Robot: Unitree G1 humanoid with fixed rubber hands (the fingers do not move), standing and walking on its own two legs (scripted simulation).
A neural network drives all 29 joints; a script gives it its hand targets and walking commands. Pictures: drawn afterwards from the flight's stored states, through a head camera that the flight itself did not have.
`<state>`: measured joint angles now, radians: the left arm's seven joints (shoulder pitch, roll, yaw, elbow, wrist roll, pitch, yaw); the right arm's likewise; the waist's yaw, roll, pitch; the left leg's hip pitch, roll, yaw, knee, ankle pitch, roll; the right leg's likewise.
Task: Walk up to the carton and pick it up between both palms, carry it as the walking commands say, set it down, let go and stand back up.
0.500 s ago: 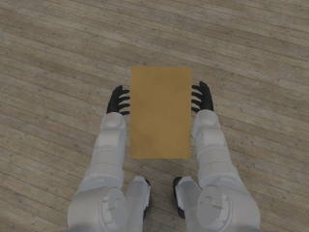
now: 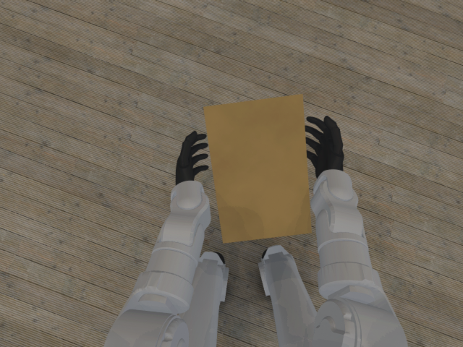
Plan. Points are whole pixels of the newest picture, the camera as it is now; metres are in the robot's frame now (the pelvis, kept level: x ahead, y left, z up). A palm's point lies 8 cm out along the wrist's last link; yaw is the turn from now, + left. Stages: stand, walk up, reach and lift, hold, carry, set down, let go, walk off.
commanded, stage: set down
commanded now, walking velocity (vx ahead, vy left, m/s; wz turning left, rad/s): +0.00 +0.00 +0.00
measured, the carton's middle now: (254, 160) +0.43 -0.05 -0.21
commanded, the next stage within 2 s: none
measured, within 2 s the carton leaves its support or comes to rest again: neither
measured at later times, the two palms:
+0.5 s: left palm (210, 166) +0.42 +0.04 -0.21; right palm (325, 167) +0.40 -0.19 -0.20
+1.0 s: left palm (206, 160) +0.44 +0.05 -0.29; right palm (308, 160) +0.43 -0.18 -0.27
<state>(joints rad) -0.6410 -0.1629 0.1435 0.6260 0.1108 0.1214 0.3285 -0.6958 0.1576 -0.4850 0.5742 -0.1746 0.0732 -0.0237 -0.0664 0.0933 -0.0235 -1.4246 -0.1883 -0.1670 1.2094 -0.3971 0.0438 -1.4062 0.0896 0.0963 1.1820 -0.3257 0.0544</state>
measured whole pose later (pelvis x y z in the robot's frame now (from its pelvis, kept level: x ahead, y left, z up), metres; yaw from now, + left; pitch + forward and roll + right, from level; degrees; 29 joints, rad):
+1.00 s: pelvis -0.07 -0.07 -0.18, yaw +0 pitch +36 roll +2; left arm -1.19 0.09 0.35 0.86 0.18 0.27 0.15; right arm -1.19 0.17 -0.49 0.71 -0.24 0.19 -0.29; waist -0.05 -0.02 0.13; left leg -1.95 -0.16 -0.09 1.84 -0.54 -0.08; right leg -1.98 0.20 0.08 1.85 -0.51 0.05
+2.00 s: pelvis -0.06 -0.06 -0.27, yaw +1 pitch +31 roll +1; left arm -1.46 0.21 0.26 0.97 0.09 0.24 0.15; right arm -1.41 0.02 -0.48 0.77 -0.11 0.20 -0.20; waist -0.07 -0.04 0.44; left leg -2.11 -0.21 -0.06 2.18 -0.62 -0.09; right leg -2.13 0.18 0.05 2.19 -0.61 0.06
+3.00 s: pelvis -0.04 -0.05 -0.27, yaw +0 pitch +38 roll +0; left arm -1.40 0.13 0.34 0.99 0.19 0.15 0.09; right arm -1.34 -0.01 -0.55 0.82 -0.17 0.13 -0.12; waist -0.06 -0.02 0.31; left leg -2.18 -0.19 -0.05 2.19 -0.68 -0.06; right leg -2.18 0.18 0.06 2.19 -0.67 0.07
